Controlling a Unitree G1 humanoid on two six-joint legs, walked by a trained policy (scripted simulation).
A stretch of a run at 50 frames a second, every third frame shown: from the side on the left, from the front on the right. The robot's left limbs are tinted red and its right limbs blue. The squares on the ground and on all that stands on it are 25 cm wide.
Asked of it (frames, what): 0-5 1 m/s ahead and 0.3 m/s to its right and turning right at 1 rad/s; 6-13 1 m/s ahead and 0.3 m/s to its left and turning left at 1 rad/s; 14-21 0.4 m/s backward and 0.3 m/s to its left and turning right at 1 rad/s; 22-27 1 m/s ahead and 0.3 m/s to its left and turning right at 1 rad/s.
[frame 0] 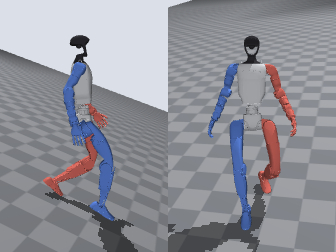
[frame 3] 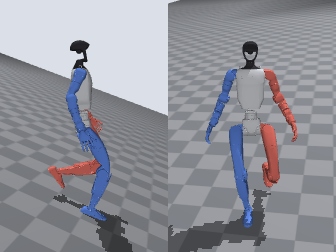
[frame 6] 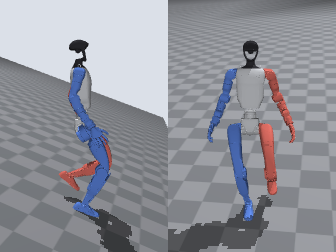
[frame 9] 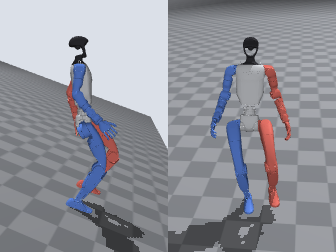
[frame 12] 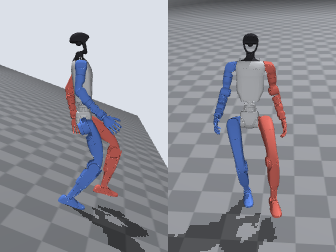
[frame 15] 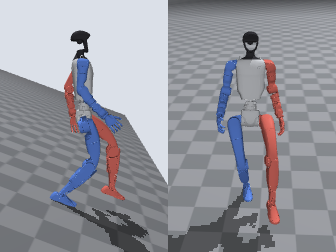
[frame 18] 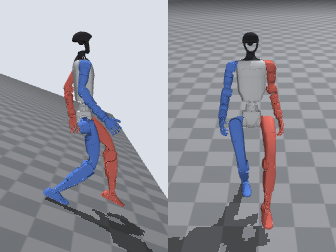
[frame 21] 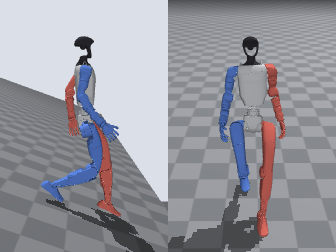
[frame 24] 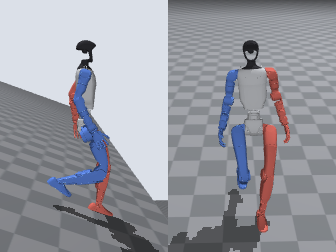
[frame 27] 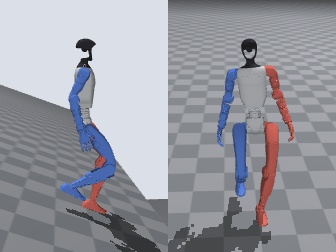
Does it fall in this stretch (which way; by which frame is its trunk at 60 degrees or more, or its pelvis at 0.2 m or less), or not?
no
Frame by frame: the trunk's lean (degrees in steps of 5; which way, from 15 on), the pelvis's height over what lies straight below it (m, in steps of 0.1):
0: 5, 0.8
3: 5, 0.7
6: 5, 0.7
9: 5, 0.7
12: 5, 0.8
15: 5, 0.8
18: 5, 0.8
21: 5, 0.7
24: 5, 0.7
27: 5, 0.7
